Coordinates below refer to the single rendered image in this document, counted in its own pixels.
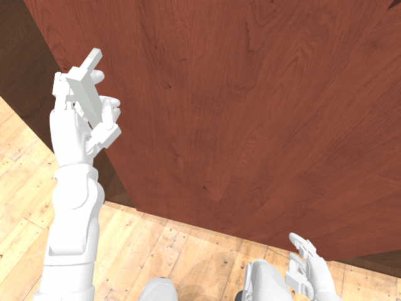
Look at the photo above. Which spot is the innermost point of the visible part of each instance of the right robot hand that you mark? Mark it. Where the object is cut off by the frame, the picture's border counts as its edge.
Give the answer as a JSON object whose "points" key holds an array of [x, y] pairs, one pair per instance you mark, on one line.
{"points": [[313, 276]]}

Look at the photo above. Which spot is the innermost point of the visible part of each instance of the robot right thigh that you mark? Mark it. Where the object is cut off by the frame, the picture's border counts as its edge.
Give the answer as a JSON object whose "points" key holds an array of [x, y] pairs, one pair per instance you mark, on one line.
{"points": [[265, 283]]}

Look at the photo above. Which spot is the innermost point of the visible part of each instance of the left robot forearm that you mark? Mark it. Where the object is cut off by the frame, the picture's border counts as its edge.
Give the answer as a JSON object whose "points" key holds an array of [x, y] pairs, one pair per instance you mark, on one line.
{"points": [[73, 236]]}

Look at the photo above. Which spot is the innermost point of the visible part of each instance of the left robot hand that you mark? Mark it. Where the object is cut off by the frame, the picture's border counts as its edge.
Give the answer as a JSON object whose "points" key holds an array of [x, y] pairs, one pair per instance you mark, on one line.
{"points": [[69, 125]]}

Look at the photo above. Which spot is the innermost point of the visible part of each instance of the handle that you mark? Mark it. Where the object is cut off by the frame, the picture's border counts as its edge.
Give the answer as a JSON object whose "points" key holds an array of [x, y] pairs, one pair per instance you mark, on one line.
{"points": [[81, 83]]}

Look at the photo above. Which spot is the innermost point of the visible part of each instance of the wardrobe door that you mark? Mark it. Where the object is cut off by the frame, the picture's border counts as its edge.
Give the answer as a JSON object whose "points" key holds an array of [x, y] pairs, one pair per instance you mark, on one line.
{"points": [[251, 118], [389, 258]]}

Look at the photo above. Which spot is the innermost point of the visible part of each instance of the right robot shin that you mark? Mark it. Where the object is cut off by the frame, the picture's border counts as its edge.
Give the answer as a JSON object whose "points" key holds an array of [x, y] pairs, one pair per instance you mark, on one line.
{"points": [[248, 297]]}

